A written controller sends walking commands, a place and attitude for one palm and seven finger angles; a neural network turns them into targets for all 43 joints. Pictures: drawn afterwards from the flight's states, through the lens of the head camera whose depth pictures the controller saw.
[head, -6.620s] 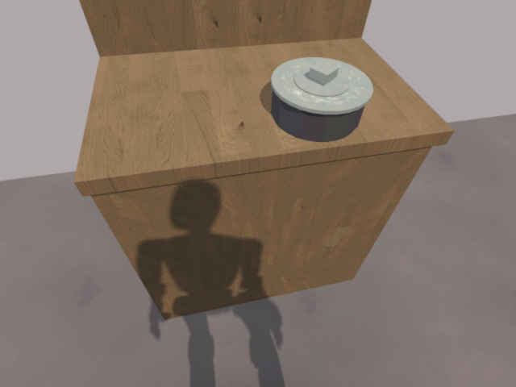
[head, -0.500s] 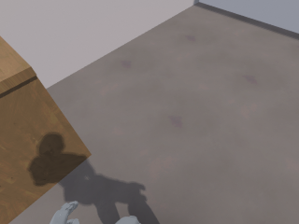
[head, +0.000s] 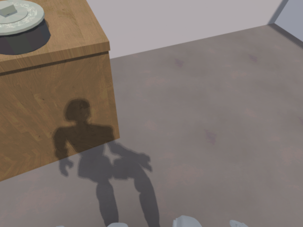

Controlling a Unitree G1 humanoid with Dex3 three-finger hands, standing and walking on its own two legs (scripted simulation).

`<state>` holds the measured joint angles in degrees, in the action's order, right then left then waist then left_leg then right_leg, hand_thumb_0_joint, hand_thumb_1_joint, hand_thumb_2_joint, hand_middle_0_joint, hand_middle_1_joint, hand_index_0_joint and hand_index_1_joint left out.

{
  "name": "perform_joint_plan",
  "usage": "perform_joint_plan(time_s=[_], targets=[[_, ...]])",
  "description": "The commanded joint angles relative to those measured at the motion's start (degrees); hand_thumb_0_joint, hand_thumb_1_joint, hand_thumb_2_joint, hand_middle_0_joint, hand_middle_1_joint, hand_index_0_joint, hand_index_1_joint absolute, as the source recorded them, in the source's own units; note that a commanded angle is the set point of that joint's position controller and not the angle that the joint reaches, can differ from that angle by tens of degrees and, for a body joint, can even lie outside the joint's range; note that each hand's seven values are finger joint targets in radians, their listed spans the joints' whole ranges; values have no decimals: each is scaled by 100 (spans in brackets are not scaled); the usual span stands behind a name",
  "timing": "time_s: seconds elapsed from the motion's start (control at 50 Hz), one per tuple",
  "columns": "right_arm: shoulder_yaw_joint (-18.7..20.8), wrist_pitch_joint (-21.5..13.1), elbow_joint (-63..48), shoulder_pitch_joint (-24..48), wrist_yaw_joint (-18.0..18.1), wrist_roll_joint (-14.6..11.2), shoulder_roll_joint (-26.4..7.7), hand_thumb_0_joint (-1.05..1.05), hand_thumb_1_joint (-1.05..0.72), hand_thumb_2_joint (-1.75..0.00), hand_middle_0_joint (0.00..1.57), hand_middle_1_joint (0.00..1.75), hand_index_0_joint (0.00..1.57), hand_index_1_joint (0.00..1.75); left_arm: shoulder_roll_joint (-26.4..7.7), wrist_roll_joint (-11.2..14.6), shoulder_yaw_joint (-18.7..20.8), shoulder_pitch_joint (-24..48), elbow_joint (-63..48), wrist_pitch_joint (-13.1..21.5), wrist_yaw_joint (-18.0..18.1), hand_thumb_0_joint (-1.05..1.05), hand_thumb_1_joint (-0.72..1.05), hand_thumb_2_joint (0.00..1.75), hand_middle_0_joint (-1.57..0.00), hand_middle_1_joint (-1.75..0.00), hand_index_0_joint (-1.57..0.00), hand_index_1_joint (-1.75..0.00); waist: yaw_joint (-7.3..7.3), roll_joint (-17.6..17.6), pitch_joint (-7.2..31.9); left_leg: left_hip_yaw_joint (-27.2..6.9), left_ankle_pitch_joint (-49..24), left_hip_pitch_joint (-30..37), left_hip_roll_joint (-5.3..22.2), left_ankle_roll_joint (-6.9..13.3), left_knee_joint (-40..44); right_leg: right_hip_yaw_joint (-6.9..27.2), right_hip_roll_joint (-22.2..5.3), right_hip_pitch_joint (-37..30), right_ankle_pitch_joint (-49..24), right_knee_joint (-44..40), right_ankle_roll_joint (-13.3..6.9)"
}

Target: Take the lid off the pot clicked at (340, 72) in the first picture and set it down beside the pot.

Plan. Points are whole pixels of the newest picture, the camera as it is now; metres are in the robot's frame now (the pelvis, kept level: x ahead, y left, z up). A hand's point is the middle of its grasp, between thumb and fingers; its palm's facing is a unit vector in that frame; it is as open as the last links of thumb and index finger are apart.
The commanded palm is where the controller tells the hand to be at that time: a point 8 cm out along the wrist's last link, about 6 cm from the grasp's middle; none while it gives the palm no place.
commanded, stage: turn to face it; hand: left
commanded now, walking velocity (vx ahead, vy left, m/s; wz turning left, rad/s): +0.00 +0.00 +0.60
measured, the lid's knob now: (4, 8) +0.67 +0.53 +0.16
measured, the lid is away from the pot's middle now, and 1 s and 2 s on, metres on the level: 0.00 0.00 0.00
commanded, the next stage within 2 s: take the last steps up to it in 0.72 s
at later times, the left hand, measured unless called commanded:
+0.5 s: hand out of the picture +0.03 +0.16 -0.14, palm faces +0.30 -0.91 -0.29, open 7.4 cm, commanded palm none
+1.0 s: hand out of the picture -0.03 +0.18 -0.16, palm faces +0.45 -0.86 -0.26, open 7.4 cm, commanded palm none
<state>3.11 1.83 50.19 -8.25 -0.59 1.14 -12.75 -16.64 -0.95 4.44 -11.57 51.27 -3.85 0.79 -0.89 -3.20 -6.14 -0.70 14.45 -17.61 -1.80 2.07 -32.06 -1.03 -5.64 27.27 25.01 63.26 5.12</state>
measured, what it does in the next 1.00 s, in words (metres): steps on the spot, turning left: right foot, then left foot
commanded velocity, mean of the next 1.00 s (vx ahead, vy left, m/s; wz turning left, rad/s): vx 0.06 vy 0.01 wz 0.35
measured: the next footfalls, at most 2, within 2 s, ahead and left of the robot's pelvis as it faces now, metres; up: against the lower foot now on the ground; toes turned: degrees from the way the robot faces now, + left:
right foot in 0.26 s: +0.07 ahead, -0.15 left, +0.00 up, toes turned +10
left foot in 0.66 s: +0.00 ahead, +0.10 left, +0.00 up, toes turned +24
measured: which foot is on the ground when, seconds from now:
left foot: down 0.00-0.26, up 0.28-0.64, down 0.66-1.00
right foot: up 0.00-0.24, down 0.26-0.66, up 0.68-1.00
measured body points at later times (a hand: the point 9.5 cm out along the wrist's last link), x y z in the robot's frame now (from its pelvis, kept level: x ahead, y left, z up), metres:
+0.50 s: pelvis +0.01 -0.05 +0.01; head +0.06 -0.06 +0.45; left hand +0.01 +0.21 -0.12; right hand +0.16 -0.29 -0.15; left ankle -0.03 +0.10 -0.66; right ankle +0.03 -0.16 -0.73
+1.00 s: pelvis +0.01 -0.03 +0.00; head +0.03 -0.03 +0.45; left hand -0.05 +0.22 -0.14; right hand +0.19 -0.21 -0.15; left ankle -0.03 +0.08 -0.73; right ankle +0.06 -0.13 -0.72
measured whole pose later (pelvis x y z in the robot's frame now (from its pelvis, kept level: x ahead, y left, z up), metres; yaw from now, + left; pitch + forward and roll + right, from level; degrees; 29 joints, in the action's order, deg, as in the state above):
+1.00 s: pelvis +0.01 -0.03 +0.00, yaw +25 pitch -1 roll +0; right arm 2.1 1.5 54.9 -10.9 0.0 1.4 -10.6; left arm -12.6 -1.3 2.5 -14.4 54.7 -1.3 -0.3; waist -0.6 1.0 -2.4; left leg -1.5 15.8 -13.7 -1.0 0.8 -30.2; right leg -4.1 -2.3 15.8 22.9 36.9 2.8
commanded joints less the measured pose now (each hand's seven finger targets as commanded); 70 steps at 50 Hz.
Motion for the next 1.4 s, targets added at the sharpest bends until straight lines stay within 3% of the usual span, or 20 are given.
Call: perform_joint_plan(time_s=[0.0, 0.1, 0.2, 0.22, 0.24, 0.26, 0.36, 0.5, 0.58, 0.6, 0.64, 0.78, 0.94, 0.96, 1.0, 1.02, 1.08, 1.14, 1.3, 1.38], targets=[[320, -93, -330, -162, 97, -16, -1216, 0, -90, -90, 20, 30, 20, 30, -400, -1, 100, 31, -539, 188, 6, 0, 90, 90, -20, -30, -20, -30, 185, 1146, 819, -1637, -1116, 697, 1269, 701, 1391, 141, 75, 188, -231, -441, 42], [388, -45, -279, -342, 91, 13, -1280, 0, -90, -90, 20, 30, 20, 30, -342, 22, 70, 272, -731, 231, 30, 0, 90, 90, -20, -30, -20, -30, 287, 1280, 902, -2160, -1200, 783, 1258, 779, 1224, 177, 301, -19, -44, -1340, -13], [411, 17, -397, 16, 89, -34, -1184, 0, -90, -90, 20, 30, 20, 30, -420, 70, 88, -412, -616, 337, 76, 0, 90, 90, -20, -30, -20, -30, -90, 1168, 1034, -2226, -1270, -234, 846, 443, 527, 56, 518, -1854, -937, -3473, -130], [377, 19, -454, -21, 66, -84, -897, 0, -90, -90, 20, 30, 20, 30, -709, 19, 157, -583, -614, 391, 110, 0, 90, 90, -20, -30, -20, -30, -188, 350, 1061, -1857, -334, -988, 419, 114, -147, 697, -143, -2582, -833, -4394, -311], [307, 5, -592, -80, 45, -105, -508, 0, -90, -90, 20, 30, 20, 30, -1218, -70, 259, -570, -673, 415, 147, 0, 90, 90, -20, -30, -20, -30, -197, -1345, 856, -545, 1501, -2024, -437, -403, -1572, 2504, -1783, -2785, -652, -5000, -963], [371, 28, -588, -104, 41, -10, -796, 0, -90, -90, 20, 30, 20, 30, -1243, -32, 227, -415, -778, 375, 160, 0, 90, 90, -20, -30, -20, -30, -138, -893, 754, -662, 1888, -1807, -170, -412, -2686, 2542, -2309, -1952, -645, -5050, -1391], [314, 113, -247, -215, -86, -17, -605, 0, -90, -90, 20, 30, 20, 30, -478, -41, 88, 128, -764, 459, 151, 0, 90, 90, -20, -30, -20, -30, 181, -708, 476, -205, 967, -1596, 182, -531, -3576, 564, -1169, -1784, -2747, -4329, -1235], [129, 51, -297, 357, -60, -77, -361, 0, -90, -90, 20, 30, 20, 30, -803, -85, 169, -624, -395, 405, 122, 0, 90, 90, -20, -30, -20, -30, -221, -916, 713, 393, 1198, -832, 93, -515, -1554, 217, -1285, -2329, -4189, -3907, -1319], [100, -57, -115, -127, 10, -85, -406, 0, -90, -90, 20, 30, 20, 30, -815, -39, 191, -514, -273, 365, 116, 0, 90, 90, -20, -30, -20, -30, 37, -862, 981, 541, 235, 348, 10, -396, 233, -66, -1182, -2146, -4165, -3256, -960], [134, -110, -45, -372, 18, -62, -590, 0, -90, -90, 20, 30, 20, 30, -725, 18, 167, -470, -280, 343, 94, 0, 90, 90, -20, -30, -20, -30, 199, -457, 1122, 384, -543, 1126, 206, -289, 984, -280, -1028, -1692, -3672, -2696, -696], [332, -101, 1, -806, 62, -38, -1521, 0, -90, -90, 20, 30, 20, 30, -137, 23, -19, -477, -537, 289, 57, 0, 90, 90, -20, -30, -20, -30, 395, 2072, 1285, -2119, -3989, 2197, 2474, 960, 1113, -475, -23, 443, 1323, -773, -112], [126, -117, -26, -30, 190, -12, -935, 0, -90, -90, 20, 30, 20, 30, -131, 20, -29, -341, -54, 197, 2, 0, 90, 90, -20, -30, -20, -30, 84, 1203, 729, -951, -2454, 895, 1429, 742, 1260, -115, 95, -130, 112, -687, -88], [148, -145, 199, -287, 154, 13, -820, 0, -90, -90, 20, 30, 20, 30, 115, -47, -114, -712, 151, 397, -119, 0, 90, 90, -20, -30, -20, -30, 0, 1103, 468, -1400, 1467, -35, 1206, 615, 1410, -501, 478, -1584, -356, -3026, -262], [139, -156, 200, -237, 140, -21, -710, 0, -90, -90, 20, 30, 20, 30, -2, -60, -72, -1101, 273, 463, -119, 0, 90, 90, -20, -30, -20, -30, -194, 746, 504, -1183, 1813, -552, 899, 442, 901, -376, 413, -2352, -575, -3737, -318], [16, -219, -136, 109, 75, -57, -152, 0, -90, -90, 20, 30, 20, 30, -785, -118, 116, -1798, 356, 544, -16, 0, 90, 90, -20, -30, -20, -30, -620, -1558, 56, 52, 2054, -2550, -129, -107, -1908, 2862, -1859, -2941, 1650, -5654, -1248], [103, -214, -223, 392, 22, 21, -498, 0, -90, -90, 20, 30, 20, 30, -758, -58, 129, -1875, 351, 595, 34, 0, 90, 90, -20, -30, -20, -30, -583, -759, -140, -365, 1644, -2587, 235, -56, -2682, 3276, -2144, -2277, 2141, -5958, -1539], [173, -188, 154, -152, -92, 56, -418, 0, -90, -90, 20, 30, 20, 30, -207, -66, 18, -948, 258, 729, 54, 0, 90, 90, -20, -30, -20, -30, 9, -472, -218, -290, 418, -2173, 586, -114, -3149, 1801, -1477, -1654, 1111, -5693, -1263], [125, -215, 296, -346, -123, 31, -116, 0, -90, -90, 20, 30, 20, 30, -48, -55, -23, -1135, 430, 830, 37, 0, 90, 90, -20, -30, -20, -30, 19, -445, 30, 92, -92, -1873, 599, -246, -2659, 667, -1108, -1895, -466, -5462, -1151], [11, -393, 241, 187, -175, -19, 185, 0, -90, -90, 20, 30, 20, 30, -121, -70, -16, -1683, 946, 815, 23, 0, 90, 90, -20, -30, -20, -30, -236, -697, 8, 691, -79, -1025, 455, -176, -705, 141, -1109, -2107, -1806, -5055, -1216], [97, -534, 743, -1181, -20, 21, -184, 0, -90, -90, 20, 30, 20, 30, 35, -27, -14, -1492, 989, 749, 9, 0, 90, 90, -20, -30, -20, -30, 420, -26, 548, 784, -149, 1517, 300, -9, 538, -305, -662, -1274, -2306, -3204, -970]])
